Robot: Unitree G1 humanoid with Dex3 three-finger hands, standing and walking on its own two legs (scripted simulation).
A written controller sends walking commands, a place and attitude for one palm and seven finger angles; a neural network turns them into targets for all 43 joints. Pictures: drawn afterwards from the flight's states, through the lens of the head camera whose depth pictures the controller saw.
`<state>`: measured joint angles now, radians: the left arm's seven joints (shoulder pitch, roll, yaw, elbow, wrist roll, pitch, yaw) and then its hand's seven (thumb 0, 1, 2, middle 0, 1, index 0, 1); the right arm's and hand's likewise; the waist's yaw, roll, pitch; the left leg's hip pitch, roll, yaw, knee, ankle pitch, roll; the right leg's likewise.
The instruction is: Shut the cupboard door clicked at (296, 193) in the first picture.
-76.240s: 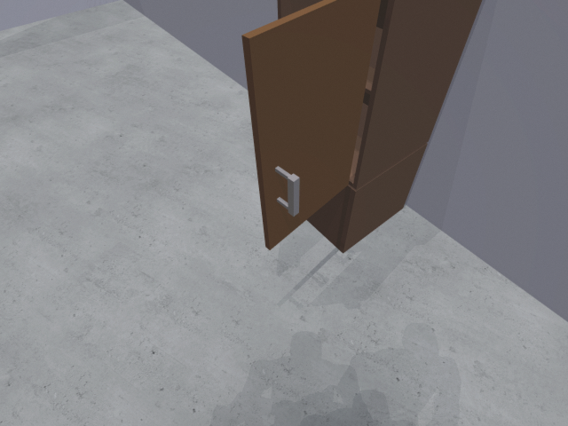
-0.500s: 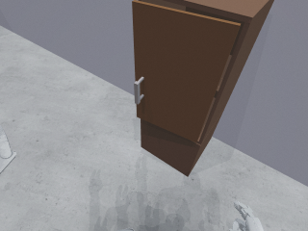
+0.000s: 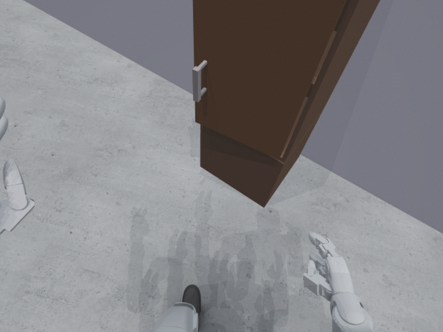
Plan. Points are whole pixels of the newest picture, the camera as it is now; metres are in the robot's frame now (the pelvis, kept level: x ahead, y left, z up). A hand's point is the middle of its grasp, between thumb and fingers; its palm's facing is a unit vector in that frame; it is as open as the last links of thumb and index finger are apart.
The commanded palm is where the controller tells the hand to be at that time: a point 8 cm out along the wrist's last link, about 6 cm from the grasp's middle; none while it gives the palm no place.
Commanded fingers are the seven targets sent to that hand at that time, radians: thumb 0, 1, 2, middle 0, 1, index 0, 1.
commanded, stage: stop stepping back and stand still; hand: left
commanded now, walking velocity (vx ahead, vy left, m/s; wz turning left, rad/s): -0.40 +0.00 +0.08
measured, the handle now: (200, 81) +0.81 +0.14 -0.09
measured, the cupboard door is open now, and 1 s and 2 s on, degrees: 7 7 7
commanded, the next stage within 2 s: let the arm hang, fingers relaxed in 1.08 s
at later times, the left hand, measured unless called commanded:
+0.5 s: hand out of the picture +0.11 +0.29 +0.19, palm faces +0.40 -0.81 -0.43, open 7.4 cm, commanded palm +0.03 +0.34 +0.19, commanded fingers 0.00 0.90 0.90 -0.20 -0.30 -0.20 -0.30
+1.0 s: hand out of the picture +0.07 +0.31 +0.20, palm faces +0.43 -0.77 -0.48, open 7.4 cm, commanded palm +0.02 +0.36 +0.19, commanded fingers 0.00 0.90 0.90 -0.20 -0.30 -0.20 -0.30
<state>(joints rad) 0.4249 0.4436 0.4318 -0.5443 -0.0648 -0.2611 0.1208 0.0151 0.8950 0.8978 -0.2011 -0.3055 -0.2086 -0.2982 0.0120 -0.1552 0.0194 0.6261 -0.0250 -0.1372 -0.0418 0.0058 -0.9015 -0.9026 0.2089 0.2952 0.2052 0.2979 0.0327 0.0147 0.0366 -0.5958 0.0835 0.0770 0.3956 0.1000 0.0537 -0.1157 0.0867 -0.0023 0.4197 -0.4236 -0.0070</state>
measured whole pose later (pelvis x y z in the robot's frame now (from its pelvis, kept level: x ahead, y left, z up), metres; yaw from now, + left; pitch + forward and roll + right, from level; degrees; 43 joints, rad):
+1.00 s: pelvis -0.12 +0.05 +0.01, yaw +1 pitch -1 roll +0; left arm 0.58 0.46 0.42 -0.56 -0.05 -0.16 0.18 0.01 0.89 0.90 -0.21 -0.31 -0.21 -0.30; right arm 0.24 -0.17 0.02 0.61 -0.01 -0.05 -0.06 0.01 -0.90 -0.90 0.21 0.30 0.20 0.30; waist -0.01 -0.01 -0.02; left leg -0.42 0.04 0.03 0.74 -0.36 -0.01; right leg -0.24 0.06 -0.10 0.52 -0.25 -0.10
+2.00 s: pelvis -0.10 +0.10 +0.02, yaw +2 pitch -2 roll +0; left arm 0.32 0.16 0.00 1.16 0.01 0.00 0.03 0.00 0.91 0.90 -0.19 -0.30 -0.20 -0.30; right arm 0.30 -0.16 0.01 1.15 -0.02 0.02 -0.03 0.00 -0.91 -0.90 0.20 0.29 0.20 0.30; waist -0.01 0.01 0.04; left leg -0.19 0.01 0.12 0.38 -0.15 0.04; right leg -0.09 -0.01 -0.09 0.37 -0.24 -0.01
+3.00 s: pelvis -0.07 +0.10 +0.03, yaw +1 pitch -1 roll +0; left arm 0.18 0.27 0.01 1.13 0.01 -0.01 0.01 0.00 0.91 0.90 -0.20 -0.30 -0.20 -0.30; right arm 0.15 -0.28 0.00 1.13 -0.02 0.00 -0.02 0.00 -0.91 -0.90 0.20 0.29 0.20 0.30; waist -0.01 0.00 0.04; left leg -0.16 0.00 0.12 0.33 -0.16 0.04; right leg -0.06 -0.02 -0.08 0.31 -0.23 0.00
